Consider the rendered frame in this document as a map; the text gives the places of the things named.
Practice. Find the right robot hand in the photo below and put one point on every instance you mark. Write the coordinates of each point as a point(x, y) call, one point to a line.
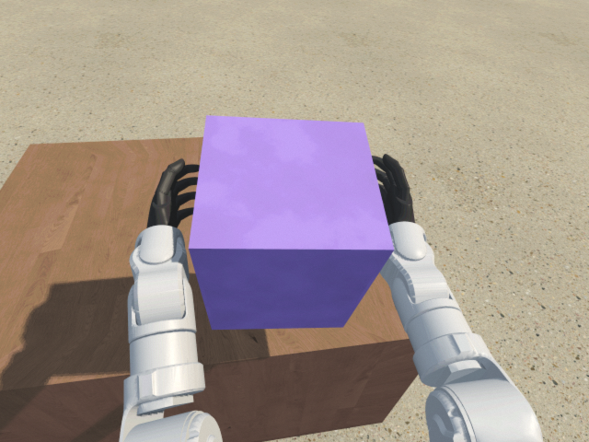
point(395, 191)

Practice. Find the right robot forearm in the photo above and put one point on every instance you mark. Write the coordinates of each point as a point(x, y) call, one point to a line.
point(446, 350)

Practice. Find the right robot upper arm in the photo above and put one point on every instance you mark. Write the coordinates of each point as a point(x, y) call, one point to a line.
point(488, 410)

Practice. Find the left robot upper arm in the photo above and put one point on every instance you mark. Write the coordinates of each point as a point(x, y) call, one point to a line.
point(194, 426)

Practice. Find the carton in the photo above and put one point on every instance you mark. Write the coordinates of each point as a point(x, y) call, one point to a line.
point(289, 229)

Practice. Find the left robot forearm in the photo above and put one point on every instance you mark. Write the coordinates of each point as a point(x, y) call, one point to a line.
point(164, 367)

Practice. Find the left robot hand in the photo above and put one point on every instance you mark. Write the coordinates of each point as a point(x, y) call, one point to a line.
point(164, 209)

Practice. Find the pedestal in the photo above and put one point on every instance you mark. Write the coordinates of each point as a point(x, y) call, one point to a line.
point(70, 214)

